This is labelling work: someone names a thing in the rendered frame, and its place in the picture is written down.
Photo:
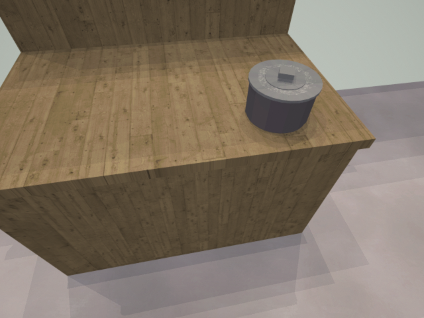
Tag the table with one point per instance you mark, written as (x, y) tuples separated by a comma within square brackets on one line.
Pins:
[(124, 136)]

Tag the lid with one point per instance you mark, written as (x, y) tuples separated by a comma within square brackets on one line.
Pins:
[(305, 86)]

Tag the knob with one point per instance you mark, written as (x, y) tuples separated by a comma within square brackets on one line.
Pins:
[(286, 72)]

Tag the pot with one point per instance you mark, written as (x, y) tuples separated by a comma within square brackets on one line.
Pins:
[(276, 117)]

